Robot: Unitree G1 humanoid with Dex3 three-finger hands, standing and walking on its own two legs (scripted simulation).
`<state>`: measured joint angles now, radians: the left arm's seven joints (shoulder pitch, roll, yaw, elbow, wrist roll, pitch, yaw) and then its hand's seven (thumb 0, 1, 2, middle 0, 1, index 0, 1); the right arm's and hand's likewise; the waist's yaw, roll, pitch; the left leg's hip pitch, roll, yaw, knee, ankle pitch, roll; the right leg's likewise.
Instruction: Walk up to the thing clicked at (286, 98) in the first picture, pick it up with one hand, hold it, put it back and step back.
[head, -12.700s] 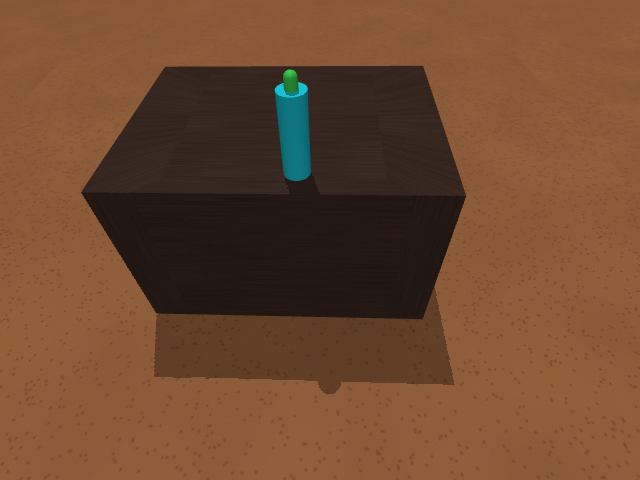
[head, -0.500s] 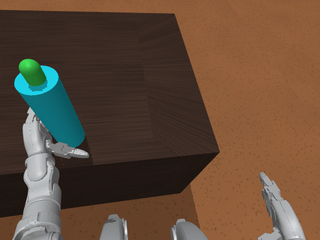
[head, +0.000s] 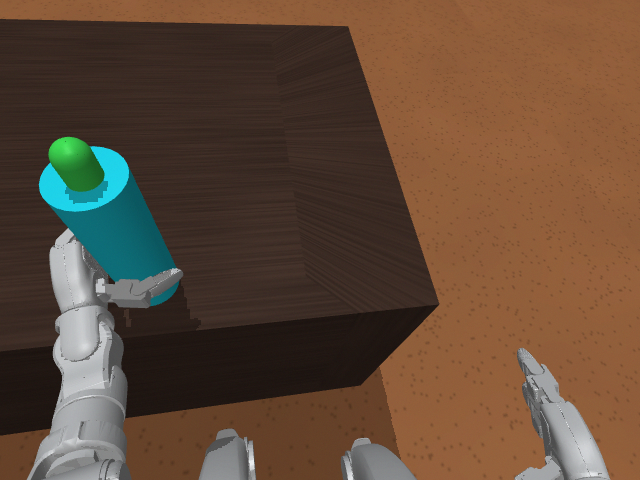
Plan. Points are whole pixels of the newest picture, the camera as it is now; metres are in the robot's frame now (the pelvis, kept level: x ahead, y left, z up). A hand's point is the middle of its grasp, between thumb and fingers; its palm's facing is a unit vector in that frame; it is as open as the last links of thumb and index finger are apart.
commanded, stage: settle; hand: left
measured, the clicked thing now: (120, 231) +0.41 +0.21 +0.06
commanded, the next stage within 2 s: lift in 0.92 s
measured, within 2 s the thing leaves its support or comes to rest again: leaves its support in 0.28 s
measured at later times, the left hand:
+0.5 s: hand (125, 236) +0.42 +0.21 +0.05, palm faces +0.24 -0.97 +0.00, open 10.4 cm
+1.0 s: hand (118, 219) +0.42 +0.21 +0.07, palm faces +0.23 -0.97 +0.00, open 10.4 cm
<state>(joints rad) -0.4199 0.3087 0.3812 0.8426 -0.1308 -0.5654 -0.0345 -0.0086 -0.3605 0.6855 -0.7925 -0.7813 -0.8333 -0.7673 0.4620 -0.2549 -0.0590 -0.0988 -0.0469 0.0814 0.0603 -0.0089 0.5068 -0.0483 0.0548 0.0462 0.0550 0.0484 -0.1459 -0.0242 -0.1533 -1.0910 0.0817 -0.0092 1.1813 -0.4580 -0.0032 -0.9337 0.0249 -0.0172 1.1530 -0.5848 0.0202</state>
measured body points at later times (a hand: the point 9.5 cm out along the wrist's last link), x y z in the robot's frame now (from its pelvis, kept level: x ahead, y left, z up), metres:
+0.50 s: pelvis +0.00 +0.00 +0.01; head +0.09 +0.03 +0.45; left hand +0.40 +0.26 +0.05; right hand +0.16 -0.25 +0.00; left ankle +0.05 +0.12 -0.64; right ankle -0.02 -0.14 -0.64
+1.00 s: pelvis +0.00 +0.00 +0.03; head +0.09 +0.02 +0.47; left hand +0.40 +0.26 +0.08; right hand +0.16 -0.26 +0.00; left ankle +0.05 +0.12 -0.64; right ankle -0.02 -0.14 -0.64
